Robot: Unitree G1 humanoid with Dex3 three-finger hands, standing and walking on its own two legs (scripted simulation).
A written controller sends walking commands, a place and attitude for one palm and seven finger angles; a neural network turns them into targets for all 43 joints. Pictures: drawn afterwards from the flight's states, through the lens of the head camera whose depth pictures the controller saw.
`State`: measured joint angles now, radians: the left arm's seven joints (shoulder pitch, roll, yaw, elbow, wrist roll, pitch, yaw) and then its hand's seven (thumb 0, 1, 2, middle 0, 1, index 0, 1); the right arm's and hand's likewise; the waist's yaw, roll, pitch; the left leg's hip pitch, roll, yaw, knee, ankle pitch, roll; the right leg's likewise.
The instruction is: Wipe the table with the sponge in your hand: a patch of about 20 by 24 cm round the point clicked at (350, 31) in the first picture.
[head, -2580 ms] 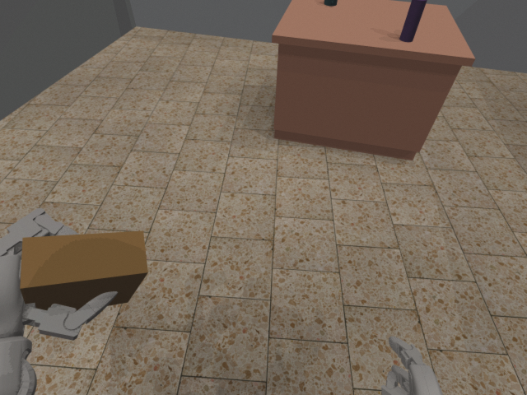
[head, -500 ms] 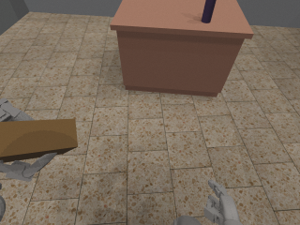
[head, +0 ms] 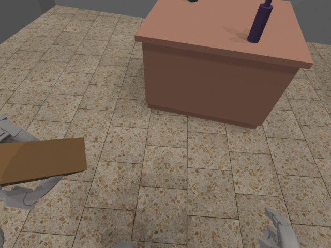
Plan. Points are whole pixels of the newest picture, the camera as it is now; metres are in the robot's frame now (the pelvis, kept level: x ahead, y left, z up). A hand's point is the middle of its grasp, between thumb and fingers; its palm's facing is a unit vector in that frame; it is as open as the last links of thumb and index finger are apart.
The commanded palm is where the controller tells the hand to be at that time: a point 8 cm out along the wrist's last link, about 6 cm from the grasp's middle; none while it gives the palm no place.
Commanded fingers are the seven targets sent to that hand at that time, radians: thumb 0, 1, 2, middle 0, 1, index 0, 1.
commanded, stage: walk to a spot facing it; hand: left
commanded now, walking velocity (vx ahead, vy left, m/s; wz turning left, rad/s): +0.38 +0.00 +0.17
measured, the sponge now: (51, 162) +0.22 +0.21 +0.17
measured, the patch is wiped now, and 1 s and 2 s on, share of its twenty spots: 0.00 0.00 0.00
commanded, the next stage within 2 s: turn to face it in 1.28 s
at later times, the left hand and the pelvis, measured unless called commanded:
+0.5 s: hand (77, 108) +0.34 +0.20 +0.18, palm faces +0.51 -0.73 -0.45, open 9.1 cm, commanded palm +0.27 +0.24 +0.19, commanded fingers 0.00 0.10 1.30 -1.20 -1.60 -1.20 -1.60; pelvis +0.15 -0.06 +0.00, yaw +8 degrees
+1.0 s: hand (78, 66) +0.44 +0.23 +0.20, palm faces +0.58 -0.66 -0.48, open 9.1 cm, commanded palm +0.37 +0.26 +0.19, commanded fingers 0.00 0.10 1.30 -1.20 -1.60 -1.20 -1.60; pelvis +0.30 -0.05 +0.00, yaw +16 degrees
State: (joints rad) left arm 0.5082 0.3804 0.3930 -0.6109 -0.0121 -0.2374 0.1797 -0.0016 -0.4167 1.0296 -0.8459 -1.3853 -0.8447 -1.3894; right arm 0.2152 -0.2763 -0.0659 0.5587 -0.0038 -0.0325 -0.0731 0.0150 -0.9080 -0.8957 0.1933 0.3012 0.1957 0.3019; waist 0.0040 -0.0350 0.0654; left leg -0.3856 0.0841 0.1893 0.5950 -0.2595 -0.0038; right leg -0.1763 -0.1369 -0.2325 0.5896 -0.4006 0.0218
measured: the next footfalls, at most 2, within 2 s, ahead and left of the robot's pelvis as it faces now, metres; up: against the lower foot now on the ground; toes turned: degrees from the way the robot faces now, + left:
left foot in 0.02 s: +0.11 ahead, +0.13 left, +0.00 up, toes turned +11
right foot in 0.34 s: +0.22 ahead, -0.16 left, +0.00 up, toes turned -8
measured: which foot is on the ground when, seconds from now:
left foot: up 0.00-0.00, down 0.02-0.34, up 0.36-0.72, down 0.74-1.00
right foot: down 0.00-0.02, up 0.04-0.32, down 0.34-0.74, up 0.76-1.00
